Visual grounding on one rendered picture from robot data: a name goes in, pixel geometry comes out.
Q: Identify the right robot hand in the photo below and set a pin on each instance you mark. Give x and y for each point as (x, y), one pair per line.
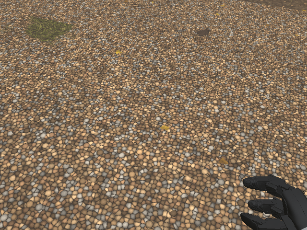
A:
(290, 213)

